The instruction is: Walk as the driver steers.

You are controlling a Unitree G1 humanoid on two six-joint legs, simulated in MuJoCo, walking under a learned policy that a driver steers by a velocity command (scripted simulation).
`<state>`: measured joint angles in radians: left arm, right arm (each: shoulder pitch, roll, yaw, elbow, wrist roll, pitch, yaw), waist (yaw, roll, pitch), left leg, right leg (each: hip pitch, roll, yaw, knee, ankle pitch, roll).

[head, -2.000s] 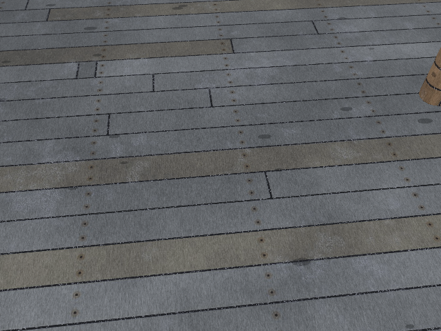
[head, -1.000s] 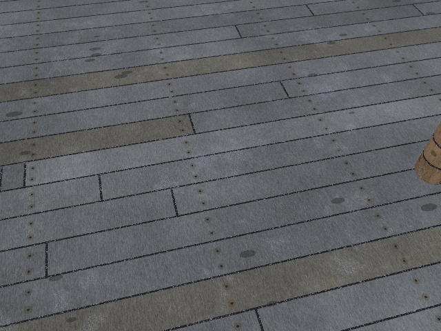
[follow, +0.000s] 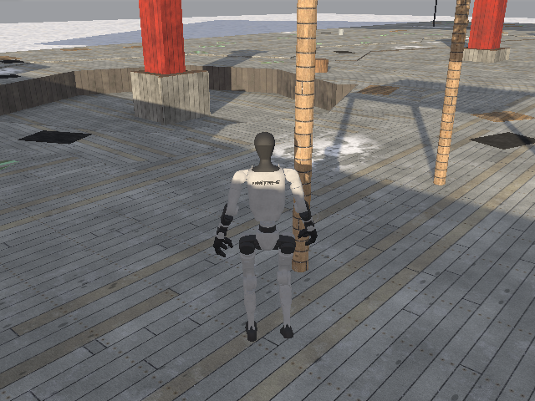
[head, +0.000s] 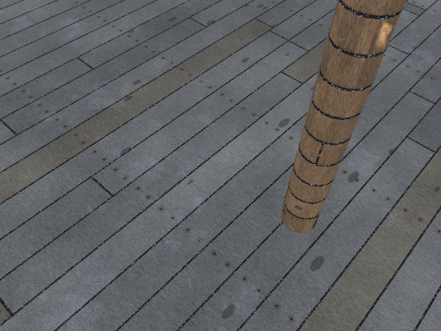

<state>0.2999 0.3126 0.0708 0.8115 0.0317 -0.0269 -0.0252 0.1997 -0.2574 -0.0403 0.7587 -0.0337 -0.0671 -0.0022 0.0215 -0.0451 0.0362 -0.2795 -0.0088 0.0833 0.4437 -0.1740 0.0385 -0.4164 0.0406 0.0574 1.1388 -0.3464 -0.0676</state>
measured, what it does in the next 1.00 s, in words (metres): walks ahead, turning left: right foot, then left foot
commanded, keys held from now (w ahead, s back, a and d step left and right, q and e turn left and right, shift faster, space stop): w+q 1.00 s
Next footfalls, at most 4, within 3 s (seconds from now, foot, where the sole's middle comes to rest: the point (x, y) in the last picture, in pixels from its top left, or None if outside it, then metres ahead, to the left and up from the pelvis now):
0.30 right None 0.30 -0.12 -0.78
0.82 left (172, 311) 0.53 0.16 -0.78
1.40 right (168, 207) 0.90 0.21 -0.78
1.90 left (81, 194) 0.94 0.53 -0.78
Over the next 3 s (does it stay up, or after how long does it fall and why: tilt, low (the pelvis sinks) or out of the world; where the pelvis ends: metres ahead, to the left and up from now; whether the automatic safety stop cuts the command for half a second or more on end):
stays up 1.07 0.55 0.00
